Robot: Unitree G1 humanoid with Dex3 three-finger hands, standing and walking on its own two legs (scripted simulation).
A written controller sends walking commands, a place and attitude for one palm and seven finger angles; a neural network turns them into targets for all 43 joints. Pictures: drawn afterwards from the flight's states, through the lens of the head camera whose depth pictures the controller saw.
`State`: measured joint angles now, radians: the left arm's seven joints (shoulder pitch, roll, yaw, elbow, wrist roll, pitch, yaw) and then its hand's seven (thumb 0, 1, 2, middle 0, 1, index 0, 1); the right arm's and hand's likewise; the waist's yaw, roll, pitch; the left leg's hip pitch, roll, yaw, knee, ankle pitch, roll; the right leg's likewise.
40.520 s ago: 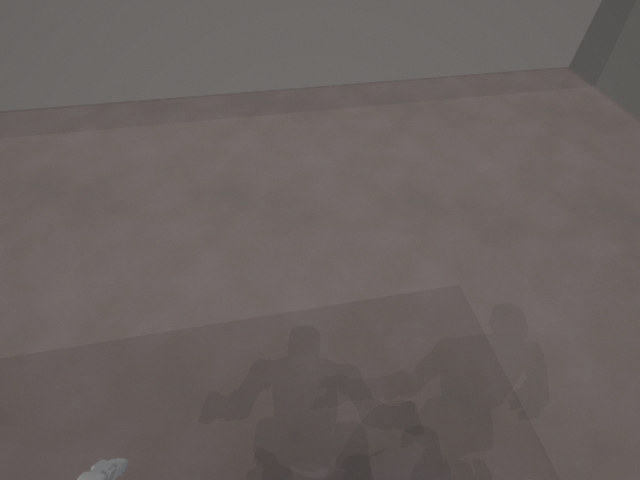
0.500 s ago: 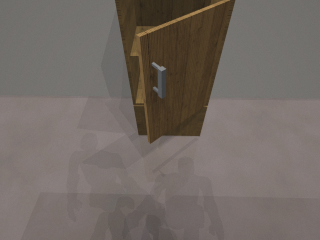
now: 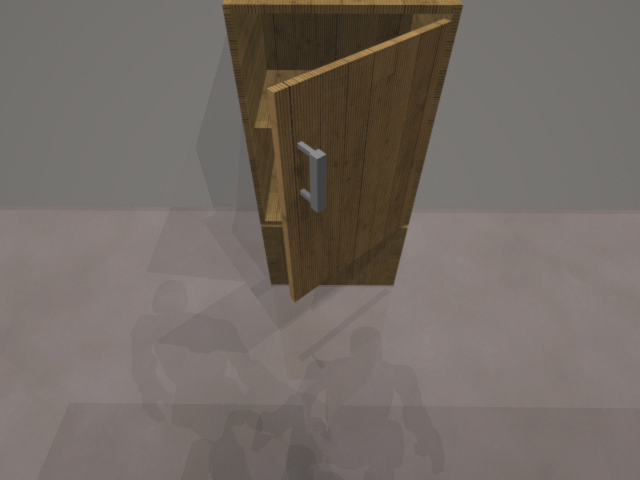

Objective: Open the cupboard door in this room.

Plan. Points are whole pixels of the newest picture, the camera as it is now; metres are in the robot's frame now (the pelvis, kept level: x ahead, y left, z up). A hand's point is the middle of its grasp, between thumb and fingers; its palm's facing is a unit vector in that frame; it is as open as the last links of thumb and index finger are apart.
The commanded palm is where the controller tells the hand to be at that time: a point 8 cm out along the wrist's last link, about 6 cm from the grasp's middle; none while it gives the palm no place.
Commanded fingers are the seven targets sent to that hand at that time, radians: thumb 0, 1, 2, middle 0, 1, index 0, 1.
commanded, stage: look to check the result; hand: left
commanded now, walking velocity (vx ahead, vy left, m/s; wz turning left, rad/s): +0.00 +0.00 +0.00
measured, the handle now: (310, 177) +0.61 +0.05 +0.01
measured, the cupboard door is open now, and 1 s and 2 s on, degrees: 41 41 41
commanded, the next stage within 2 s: walk to a spot facing it in 0.60 s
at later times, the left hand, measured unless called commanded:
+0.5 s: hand out of the picture +0.06 +0.22 -0.16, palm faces +0.01 -0.96 -0.29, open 7.4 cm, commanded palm none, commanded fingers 0.00 0.90 0.90 -0.20 -0.30 -0.20 -0.30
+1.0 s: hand out of the picture +0.08 +0.20 -0.18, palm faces -0.08 -0.97 -0.24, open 7.4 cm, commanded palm none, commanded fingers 0.00 0.90 0.90 -0.20 -0.30 -0.20 -0.30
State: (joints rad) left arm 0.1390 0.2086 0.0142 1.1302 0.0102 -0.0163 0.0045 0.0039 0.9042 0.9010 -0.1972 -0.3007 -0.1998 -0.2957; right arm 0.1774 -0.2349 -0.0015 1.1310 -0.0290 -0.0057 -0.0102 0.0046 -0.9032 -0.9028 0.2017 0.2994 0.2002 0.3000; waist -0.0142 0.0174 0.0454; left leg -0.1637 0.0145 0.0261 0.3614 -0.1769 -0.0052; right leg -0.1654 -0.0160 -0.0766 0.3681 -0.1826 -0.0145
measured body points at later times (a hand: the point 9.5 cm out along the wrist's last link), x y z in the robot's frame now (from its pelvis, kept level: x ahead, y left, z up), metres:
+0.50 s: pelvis +0.02 +0.00 +0.00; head +0.04 -0.01 +0.45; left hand +0.06 +0.27 -0.14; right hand +0.06 -0.26 -0.15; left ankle +0.01 +0.12 -0.75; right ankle +0.01 -0.11 -0.75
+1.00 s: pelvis +0.01 +0.00 -0.01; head +0.05 -0.01 +0.44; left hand +0.08 +0.25 -0.16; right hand +0.04 -0.26 -0.16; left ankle +0.01 +0.12 -0.75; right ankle +0.01 -0.11 -0.75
